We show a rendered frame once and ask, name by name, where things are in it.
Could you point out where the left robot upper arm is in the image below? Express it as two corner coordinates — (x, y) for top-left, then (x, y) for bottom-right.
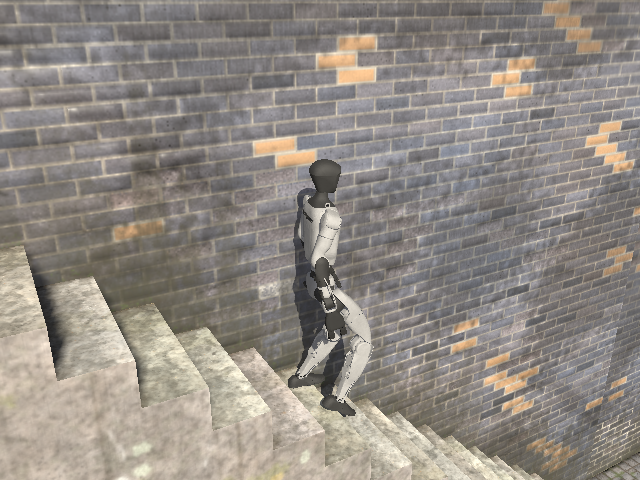
(298, 194), (315, 242)

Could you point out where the humanoid robot head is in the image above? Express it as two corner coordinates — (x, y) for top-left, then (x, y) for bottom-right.
(308, 159), (341, 208)

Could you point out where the robot right forearm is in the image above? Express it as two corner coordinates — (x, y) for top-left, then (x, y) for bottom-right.
(313, 257), (337, 313)

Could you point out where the right robot upper arm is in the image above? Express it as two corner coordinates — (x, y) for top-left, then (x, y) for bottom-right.
(311, 209), (342, 269)

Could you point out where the robot left shin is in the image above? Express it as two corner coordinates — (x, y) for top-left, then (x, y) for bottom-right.
(297, 324), (341, 379)

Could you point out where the left robot hand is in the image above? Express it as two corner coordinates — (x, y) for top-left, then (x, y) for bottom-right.
(329, 265), (342, 288)

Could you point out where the right robot hand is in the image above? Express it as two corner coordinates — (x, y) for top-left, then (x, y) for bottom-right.
(325, 310), (347, 340)

